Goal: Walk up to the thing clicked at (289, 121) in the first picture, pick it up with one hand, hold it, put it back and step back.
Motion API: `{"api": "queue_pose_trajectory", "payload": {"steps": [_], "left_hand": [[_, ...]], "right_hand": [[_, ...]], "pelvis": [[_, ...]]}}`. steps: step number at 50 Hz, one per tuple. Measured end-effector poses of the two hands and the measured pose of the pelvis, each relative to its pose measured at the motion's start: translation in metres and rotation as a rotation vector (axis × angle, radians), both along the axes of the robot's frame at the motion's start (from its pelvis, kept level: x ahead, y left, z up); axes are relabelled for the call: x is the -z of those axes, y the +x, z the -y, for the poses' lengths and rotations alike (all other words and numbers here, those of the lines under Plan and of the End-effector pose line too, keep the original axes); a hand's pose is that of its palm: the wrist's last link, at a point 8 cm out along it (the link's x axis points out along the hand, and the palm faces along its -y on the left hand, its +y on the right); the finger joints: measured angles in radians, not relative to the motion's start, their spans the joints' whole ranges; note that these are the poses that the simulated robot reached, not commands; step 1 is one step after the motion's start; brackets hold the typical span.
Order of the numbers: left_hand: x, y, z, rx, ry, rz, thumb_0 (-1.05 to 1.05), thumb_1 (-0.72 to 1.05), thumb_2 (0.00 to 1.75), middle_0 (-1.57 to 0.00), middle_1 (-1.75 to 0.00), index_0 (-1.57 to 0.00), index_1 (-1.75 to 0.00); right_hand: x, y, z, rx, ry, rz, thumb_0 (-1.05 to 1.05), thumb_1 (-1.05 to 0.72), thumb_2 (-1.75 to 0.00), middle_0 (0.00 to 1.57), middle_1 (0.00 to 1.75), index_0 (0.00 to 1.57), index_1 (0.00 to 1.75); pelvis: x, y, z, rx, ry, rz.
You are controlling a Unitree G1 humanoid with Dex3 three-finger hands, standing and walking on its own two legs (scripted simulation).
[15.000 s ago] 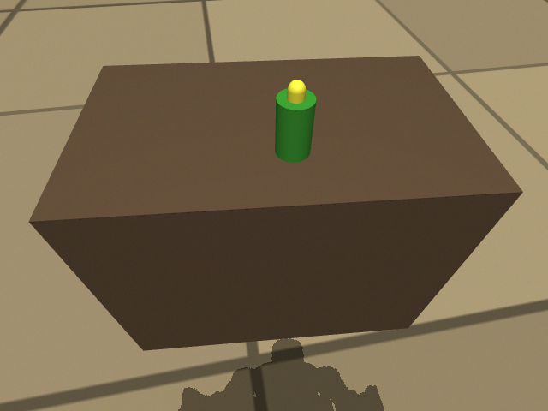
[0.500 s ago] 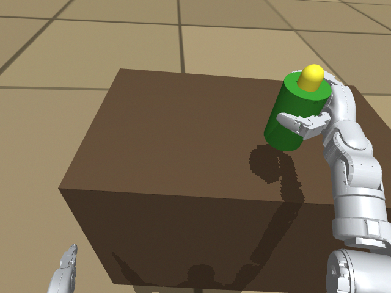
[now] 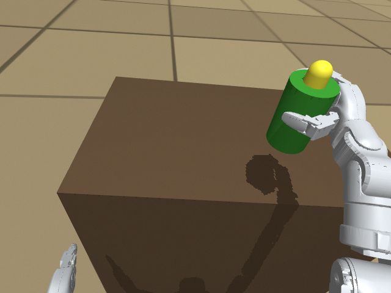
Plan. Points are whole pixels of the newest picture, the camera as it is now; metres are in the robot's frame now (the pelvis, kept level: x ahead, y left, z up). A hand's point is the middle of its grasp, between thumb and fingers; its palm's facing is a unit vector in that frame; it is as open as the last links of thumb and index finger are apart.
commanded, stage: lift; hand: right
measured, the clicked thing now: (302, 106) +0.37 -0.16 +0.26
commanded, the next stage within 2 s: hold in 0.04 s
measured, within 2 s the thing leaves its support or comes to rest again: neither
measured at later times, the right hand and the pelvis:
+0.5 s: hand (317, 99) +0.35 -0.17 +0.28, palm faces +0.08 +1.00 -0.03, open 11.0 cm; pelvis +0.01 +0.00 +0.00, yaw +0 degrees
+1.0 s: hand (320, 95) +0.35 -0.17 +0.29, palm faces +0.08 +1.00 -0.03, open 11.0 cm; pelvis +0.01 +0.00 +0.00, yaw -1 degrees
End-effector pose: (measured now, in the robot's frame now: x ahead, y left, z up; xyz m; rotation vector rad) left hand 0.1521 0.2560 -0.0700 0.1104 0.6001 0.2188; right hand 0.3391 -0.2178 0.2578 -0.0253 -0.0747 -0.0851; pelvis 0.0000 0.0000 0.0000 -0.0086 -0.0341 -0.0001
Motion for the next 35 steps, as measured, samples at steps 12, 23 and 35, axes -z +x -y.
{"api": "queue_pose_trajectory", "payload": {"steps": [12, 23, 35], "left_hand": [[0.001, 0.007, 0.002, 0.003, -0.006, -0.001, -0.01, -0.52, 0.04, -0.04, -0.04, -0.05, -0.03], [0.002, 0.011, 0.004, 0.005, -0.018, 0.007, -0.01, -0.52, 0.04, -0.04, -0.04, -0.05, -0.03], [0.002, 0.016, 0.004, 0.013, -0.018, 0.009, -0.01, -0.53, 0.04, -0.04, -0.04, -0.05, -0.04]], "right_hand": [[-0.009, -0.005, 0.003, 0.003, -0.005, 0.002, -0.01, 0.54, -1.13, 0.66, 1.02, 0.67, 1.03], [-0.018, -0.011, 0.007, -0.005, -0.012, 0.014, -0.01, 0.54, -1.13, 0.65, 1.02, 0.67, 1.03], [-0.029, -0.015, 0.006, -0.009, -0.011, 0.02, -0.01, 0.54, -1.13, 0.65, 1.02, 0.67, 1.03]], "pelvis": [[-0.001, 0.005, 0.002, 0.003, 0.002, 0.002], [-0.001, 0.006, 0.004, 0.004, 0.003, 0.006], [-0.002, 0.008, 0.004, 0.01, 0.002, 0.006]]}}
